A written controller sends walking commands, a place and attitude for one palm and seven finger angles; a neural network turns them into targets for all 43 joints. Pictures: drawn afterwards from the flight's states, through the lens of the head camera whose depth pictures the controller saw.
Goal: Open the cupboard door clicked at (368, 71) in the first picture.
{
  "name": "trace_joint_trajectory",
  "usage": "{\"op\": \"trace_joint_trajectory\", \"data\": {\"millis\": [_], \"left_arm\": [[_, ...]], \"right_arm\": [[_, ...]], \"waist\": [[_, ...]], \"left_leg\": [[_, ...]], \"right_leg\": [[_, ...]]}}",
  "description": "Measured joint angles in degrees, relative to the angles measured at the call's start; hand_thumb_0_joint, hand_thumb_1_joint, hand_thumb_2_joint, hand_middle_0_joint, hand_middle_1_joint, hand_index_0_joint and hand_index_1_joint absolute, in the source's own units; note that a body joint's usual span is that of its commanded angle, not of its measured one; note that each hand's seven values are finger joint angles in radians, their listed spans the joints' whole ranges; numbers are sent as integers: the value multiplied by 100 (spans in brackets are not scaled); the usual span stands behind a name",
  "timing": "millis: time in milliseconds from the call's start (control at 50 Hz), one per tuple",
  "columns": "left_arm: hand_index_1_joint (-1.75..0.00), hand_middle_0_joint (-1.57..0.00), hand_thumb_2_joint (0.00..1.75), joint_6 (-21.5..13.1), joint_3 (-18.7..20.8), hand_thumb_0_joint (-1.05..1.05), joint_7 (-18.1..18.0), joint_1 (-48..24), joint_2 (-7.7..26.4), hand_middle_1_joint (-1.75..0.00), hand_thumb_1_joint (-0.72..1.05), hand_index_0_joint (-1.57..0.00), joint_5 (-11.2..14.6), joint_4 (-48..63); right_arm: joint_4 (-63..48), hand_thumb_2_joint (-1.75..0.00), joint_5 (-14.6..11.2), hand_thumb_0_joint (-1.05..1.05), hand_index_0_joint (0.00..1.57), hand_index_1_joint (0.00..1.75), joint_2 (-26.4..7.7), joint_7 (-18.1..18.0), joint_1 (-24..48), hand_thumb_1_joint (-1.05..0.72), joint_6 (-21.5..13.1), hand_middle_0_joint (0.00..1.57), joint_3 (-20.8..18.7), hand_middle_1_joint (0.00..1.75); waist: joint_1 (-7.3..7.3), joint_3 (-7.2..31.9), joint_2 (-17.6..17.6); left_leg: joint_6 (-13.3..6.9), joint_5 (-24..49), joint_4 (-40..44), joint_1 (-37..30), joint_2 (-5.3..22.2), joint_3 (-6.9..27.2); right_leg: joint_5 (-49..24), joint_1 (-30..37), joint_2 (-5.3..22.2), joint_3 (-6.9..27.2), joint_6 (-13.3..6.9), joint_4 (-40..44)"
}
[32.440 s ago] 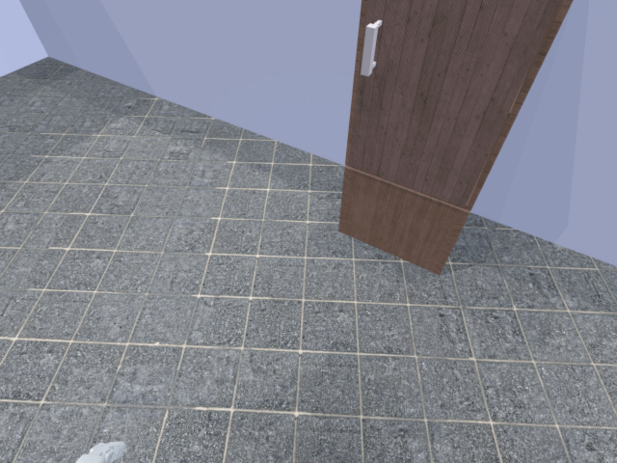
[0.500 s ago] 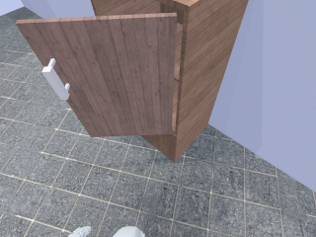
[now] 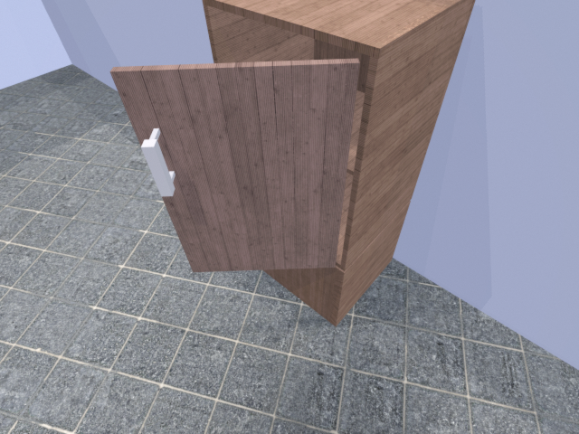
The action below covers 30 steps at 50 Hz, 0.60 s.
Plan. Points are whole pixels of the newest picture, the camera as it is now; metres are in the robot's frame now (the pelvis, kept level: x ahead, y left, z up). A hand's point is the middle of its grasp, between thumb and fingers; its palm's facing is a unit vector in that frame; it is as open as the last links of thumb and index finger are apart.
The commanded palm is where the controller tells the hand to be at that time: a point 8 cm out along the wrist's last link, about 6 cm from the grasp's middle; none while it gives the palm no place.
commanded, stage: come to a stop and stand still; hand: left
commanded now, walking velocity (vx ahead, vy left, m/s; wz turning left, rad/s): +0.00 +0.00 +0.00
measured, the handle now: (161, 162) +0.57 +0.30 +0.05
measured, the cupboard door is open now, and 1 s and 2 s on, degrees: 43 43 43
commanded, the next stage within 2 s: look again from close up in 0.14 s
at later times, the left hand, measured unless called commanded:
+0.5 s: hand out of the picture +0.04 +0.16 -0.17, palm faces -0.01 -0.98 -0.21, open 7.3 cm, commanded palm none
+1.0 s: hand out of the picture +0.05 +0.16 -0.17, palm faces +0.07 -0.98 -0.21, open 7.3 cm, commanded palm none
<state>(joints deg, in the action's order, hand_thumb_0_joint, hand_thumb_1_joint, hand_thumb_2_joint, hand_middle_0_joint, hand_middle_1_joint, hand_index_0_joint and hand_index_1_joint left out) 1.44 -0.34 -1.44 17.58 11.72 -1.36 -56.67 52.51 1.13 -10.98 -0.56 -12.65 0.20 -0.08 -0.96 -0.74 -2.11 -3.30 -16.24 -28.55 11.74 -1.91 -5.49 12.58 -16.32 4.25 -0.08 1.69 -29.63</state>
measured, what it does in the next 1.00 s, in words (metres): stands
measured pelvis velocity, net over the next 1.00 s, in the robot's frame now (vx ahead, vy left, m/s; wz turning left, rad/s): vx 0.03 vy -0.02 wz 0.04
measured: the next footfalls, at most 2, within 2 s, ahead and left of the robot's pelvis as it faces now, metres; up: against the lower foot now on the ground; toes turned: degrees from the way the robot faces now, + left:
right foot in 1.66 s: +0.05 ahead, -0.12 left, +0.00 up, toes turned +3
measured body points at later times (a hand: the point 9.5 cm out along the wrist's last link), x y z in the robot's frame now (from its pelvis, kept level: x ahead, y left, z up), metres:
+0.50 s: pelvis +0.02 -0.02 +0.00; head +0.04 -0.02 +0.45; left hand +0.04 +0.21 -0.15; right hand +0.02 -0.24 -0.16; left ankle -0.01 +0.08 -0.74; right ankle +0.04 -0.15 -0.73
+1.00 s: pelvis +0.03 -0.02 +0.00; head +0.05 -0.02 +0.45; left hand +0.05 +0.21 -0.16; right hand +0.05 -0.26 -0.16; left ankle +0.00 +0.08 -0.73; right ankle +0.04 -0.15 -0.74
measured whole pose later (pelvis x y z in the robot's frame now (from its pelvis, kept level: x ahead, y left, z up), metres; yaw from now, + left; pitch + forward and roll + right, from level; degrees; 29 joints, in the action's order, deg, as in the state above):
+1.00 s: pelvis +0.03 -0.02 +0.00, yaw +3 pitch +0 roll +0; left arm -0.1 0.9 -1.9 14.3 9.6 -1.0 -59.8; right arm 61.9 0.7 -10.1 -1.2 -14.6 1.2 -0.6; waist -0.2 -2.3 0.1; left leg -0.2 -19.8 -31.8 12.2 0.2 -3.1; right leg 15.8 -14.3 2.9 -3.5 0.9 -30.2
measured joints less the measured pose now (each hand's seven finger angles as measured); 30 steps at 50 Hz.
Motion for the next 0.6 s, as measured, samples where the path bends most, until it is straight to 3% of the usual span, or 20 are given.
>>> {"op": "trace_joint_trajectory", "data": {"millis": [240,600], "left_arm": [[-30,-20,90,-99,-88,0,18,-14,-154,-30,91,-20,39,-374],[-30,-20,90,-222,-59,1,-37,-381,-196,-30,92,-20,64,-564]], "right_arm": [[724,-90,-20,1,20,30,-89,-28,-383,-91,-42,20,69,30],[1169,-90,-30,1,20,30,220,-91,-268,-91,-129,20,92,30]], "waist": [[63,-117,122],[130,-121,171]], "left_leg": [[24,130,334,-162,-23,12],[208,-13,359,-360,173,86]], "right_leg": [[-89,124,12,-10,92,246],[73,327,-177,-101,-49,273]]}}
